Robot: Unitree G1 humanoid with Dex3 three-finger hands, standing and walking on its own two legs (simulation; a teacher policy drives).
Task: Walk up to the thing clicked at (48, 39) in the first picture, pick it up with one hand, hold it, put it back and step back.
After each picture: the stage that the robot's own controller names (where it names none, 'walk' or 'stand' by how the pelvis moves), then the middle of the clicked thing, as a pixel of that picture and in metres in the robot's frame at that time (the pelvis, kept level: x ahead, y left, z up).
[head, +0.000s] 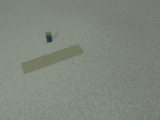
stand; (48, 37) +1.46 +0.37 -0.72
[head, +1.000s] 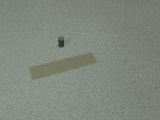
walk; (61, 42) +1.33 +0.19 -0.70
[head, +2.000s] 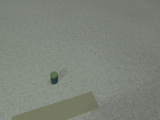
walk; (54, 78) +0.80 +0.18 -0.71
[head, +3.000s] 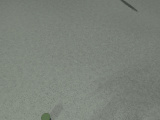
stand; (46, 119) +0.44 +0.22 -0.71
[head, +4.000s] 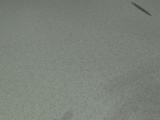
stand; out of the picture +0.41 +0.20 -0.71
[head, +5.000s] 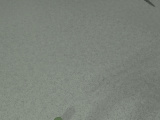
walk; out of the picture +0.36 +0.15 -0.70
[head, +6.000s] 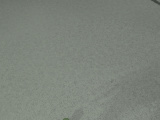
stand; out of the picture +0.39 +0.18 -0.69
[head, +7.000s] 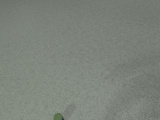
stand; (59, 119) +0.42 +0.24 -0.69
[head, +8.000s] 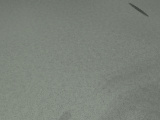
stand; out of the picture +0.41 +0.19 -0.71
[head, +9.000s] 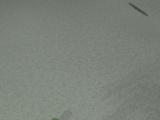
stand; out of the picture +0.43 +0.20 -0.72
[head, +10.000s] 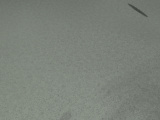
stand; out of the picture +0.41 +0.20 -0.73
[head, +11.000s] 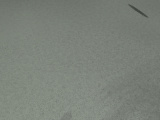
stand; out of the picture +0.41 +0.20 -0.72
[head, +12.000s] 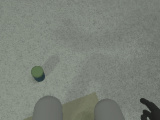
go down; (38, 74) +0.45 +0.22 -0.46
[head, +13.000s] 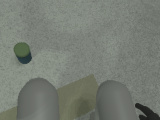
go down; (23, 53) +0.47 +0.26 -0.30
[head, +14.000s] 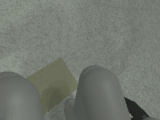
close in; out of the picture +0.44 +0.30 -0.24
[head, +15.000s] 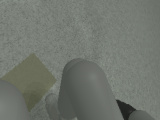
close; out of the picture +0.44 +0.32 -0.22
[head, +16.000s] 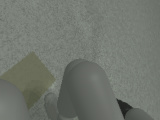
lift; out of the picture +0.43 +0.32 -0.23
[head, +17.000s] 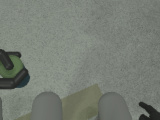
lift; (15, 73) +0.35 +0.22 -0.05
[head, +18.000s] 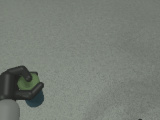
hold; (32, 91) +0.32 +0.18 -0.02
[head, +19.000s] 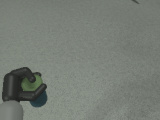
hold; (35, 91) +0.33 +0.17 -0.02
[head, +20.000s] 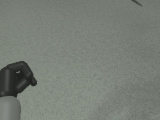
hold; out of the picture +0.10 +0.21 -0.67
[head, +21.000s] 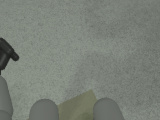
crouch; out of the picture +0.01 +0.29 -0.49
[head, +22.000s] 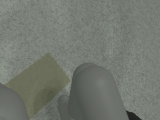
lower; out of the picture -0.10 +0.25 -0.26
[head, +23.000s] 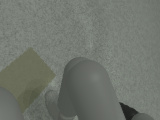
lower; out of the picture -0.18 +0.19 -0.25
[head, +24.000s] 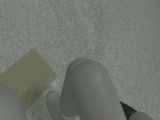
lower; out of the picture -0.26 +0.16 -0.25
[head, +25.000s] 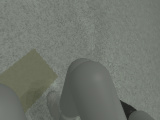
lower; out of the picture -0.32 +0.14 -0.25
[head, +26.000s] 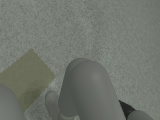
lower; out of the picture -0.37 +0.11 -0.25
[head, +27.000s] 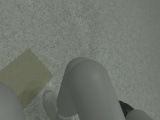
open; out of the picture -0.42 +0.09 -0.25
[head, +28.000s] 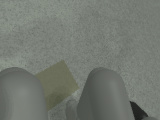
stand; out of the picture -0.45 +0.10 -0.27
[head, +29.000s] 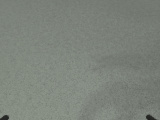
stand; out of the picture -0.53 +0.25 -0.64
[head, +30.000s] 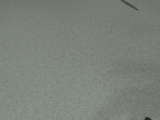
stand; out of the picture -0.56 +0.26 -0.69
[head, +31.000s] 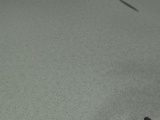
stand; out of the picture -0.58 +0.26 -0.69
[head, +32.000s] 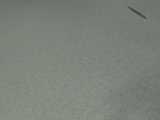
stand; out of the picture -0.57 +0.25 -0.74
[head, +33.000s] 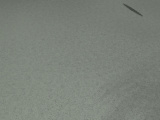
stand; out of the picture -0.60 +0.26 -0.75
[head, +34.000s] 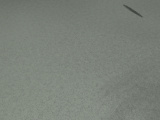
stand; out of the picture -0.61 +0.27 -0.75
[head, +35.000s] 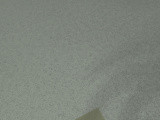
walk; out of the picture -0.53 +0.18 -0.72
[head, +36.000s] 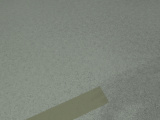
walk; out of the picture -0.28 +0.22 -0.73
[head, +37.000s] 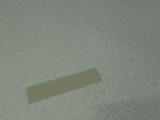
stand; out of the picture +0.03 +0.24 -0.73
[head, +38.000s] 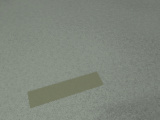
stand; out of the picture +0.02 +0.24 -0.75
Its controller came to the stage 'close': yes
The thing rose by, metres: 0.69
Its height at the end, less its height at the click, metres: -0.02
